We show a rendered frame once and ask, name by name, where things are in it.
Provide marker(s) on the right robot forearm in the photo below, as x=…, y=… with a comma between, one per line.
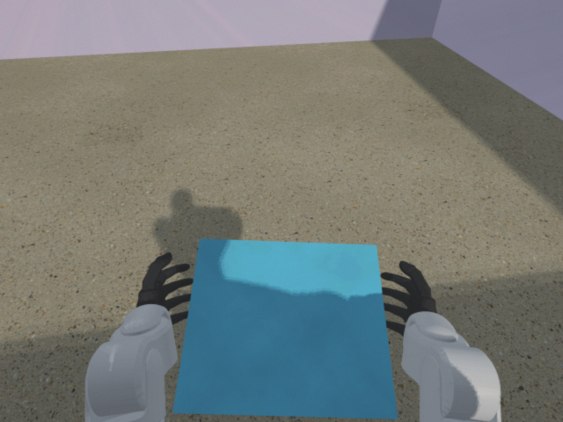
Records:
x=457, y=383

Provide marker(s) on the carton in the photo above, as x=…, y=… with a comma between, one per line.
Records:
x=286, y=329

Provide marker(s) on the left robot forearm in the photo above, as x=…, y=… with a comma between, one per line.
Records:
x=125, y=379

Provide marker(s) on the robot left hand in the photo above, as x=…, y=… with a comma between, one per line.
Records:
x=154, y=291

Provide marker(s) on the robot right hand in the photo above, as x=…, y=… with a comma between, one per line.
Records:
x=419, y=298

